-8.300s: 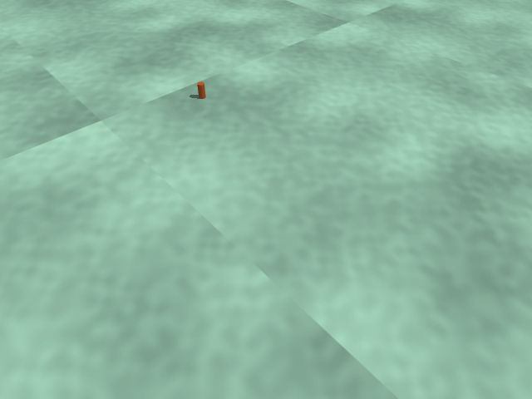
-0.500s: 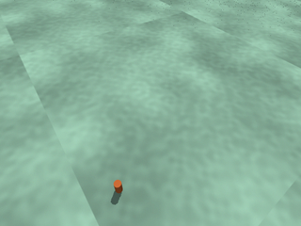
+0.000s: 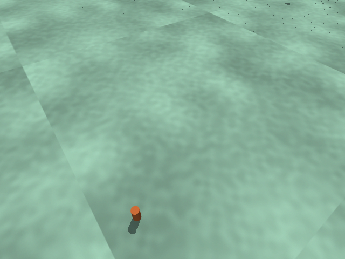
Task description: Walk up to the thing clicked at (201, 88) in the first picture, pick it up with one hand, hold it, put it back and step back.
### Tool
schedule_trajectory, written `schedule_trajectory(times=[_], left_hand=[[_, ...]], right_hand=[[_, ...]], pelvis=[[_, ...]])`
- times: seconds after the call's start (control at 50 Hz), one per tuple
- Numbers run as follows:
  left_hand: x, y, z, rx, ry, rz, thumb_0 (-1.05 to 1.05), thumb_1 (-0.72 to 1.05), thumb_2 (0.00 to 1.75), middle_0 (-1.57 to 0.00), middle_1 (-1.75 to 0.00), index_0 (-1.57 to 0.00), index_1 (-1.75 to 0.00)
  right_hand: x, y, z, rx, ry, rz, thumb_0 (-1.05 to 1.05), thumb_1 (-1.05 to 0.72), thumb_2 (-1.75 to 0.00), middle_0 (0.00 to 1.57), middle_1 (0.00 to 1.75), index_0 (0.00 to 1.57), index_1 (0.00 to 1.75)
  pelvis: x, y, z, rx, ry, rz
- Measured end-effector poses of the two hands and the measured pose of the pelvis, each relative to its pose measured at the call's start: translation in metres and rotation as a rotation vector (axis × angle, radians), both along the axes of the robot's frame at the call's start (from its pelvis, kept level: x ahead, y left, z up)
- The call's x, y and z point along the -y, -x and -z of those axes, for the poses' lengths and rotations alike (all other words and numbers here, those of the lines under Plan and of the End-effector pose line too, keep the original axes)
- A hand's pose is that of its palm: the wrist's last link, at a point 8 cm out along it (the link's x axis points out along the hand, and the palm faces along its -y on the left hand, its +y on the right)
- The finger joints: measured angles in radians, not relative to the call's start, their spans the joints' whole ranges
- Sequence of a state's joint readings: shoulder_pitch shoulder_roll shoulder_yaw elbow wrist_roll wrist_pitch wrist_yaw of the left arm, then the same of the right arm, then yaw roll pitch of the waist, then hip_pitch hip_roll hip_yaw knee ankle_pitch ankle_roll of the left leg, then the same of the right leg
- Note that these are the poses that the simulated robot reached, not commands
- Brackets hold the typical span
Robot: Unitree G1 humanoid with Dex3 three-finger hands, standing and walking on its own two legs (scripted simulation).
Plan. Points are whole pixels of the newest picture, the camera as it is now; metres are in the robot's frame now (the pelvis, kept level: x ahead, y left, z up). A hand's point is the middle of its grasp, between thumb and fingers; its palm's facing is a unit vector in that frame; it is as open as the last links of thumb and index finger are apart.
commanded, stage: stand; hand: left
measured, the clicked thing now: (136, 213) +0.47 +0.21 -0.73
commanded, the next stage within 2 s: none
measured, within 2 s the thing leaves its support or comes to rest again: neither
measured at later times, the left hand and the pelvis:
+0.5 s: hand out of the picture +0.08 +0.24 -0.15, palm faces -0.03 -0.94 -0.34, open 7.4 cm; pelvis +0.00 -0.01 +0.00, yaw -1 degrees
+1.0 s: hand out of the picture +0.08 +0.25 -0.15, palm faces -0.04 -0.94 -0.35, open 7.4 cm; pelvis +0.00 +0.00 +0.00, yaw -1 degrees
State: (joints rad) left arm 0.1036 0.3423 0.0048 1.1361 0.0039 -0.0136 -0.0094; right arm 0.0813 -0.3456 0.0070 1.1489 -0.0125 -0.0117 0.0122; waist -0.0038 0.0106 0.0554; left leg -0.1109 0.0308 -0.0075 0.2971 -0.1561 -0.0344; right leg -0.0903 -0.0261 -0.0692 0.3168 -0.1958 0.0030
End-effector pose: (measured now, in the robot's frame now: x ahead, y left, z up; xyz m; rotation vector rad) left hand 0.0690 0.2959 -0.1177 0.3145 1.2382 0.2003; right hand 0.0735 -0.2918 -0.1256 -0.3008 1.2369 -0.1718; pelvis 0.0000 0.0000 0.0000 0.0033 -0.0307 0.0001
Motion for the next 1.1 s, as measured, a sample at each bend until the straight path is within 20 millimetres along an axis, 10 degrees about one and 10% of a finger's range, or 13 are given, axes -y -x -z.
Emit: schedule_trajectory(times=[1.1], left_hand=[[0.003, -0.005, -0.001, 0.012, -0.006, 0.027, 0.01, 0.91, 0.9, -0.21, -0.3, -0.2, -0.3]], right_hand=[[0.007, 0.012, -0.002, 0.0, 0.011, 0.016, 0.0, -0.91, -0.9, 0.2, 0.3, 0.2, 0.3]], pelvis=[[0.004, 0.0, 0.0, 0.007, 0.0, 0.019]])
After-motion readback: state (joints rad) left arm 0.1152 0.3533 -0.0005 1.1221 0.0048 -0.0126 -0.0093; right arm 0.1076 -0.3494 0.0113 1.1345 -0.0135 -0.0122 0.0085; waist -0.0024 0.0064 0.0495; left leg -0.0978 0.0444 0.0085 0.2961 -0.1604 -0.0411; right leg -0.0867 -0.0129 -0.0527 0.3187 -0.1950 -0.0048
